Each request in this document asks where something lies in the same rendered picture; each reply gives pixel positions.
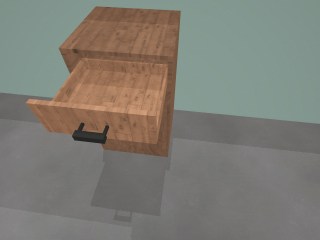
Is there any handle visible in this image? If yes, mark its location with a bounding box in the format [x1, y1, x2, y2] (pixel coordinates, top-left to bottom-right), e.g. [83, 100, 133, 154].
[72, 122, 109, 144]

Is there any cabinet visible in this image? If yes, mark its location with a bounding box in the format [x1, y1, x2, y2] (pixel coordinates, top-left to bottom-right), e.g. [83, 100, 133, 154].
[59, 6, 181, 157]

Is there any drawer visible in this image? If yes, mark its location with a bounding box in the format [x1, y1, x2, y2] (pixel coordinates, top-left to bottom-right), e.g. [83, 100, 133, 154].
[26, 58, 168, 144]

